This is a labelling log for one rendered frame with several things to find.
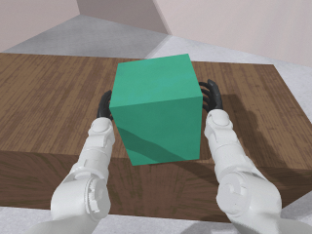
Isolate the left robot hand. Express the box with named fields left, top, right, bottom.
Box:
left=97, top=90, right=113, bottom=121

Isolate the right robot hand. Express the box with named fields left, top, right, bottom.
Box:
left=198, top=79, right=223, bottom=114

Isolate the right robot forearm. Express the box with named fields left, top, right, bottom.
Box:
left=204, top=109, right=269, bottom=183

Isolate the right robot upper arm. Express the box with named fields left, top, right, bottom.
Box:
left=216, top=172, right=312, bottom=234

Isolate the left robot forearm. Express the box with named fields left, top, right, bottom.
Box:
left=51, top=117, right=115, bottom=218

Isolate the pedestal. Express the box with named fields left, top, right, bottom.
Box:
left=0, top=53, right=312, bottom=223

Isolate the carton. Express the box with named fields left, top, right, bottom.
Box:
left=109, top=54, right=203, bottom=166

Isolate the left robot upper arm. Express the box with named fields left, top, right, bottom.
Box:
left=23, top=176, right=111, bottom=234

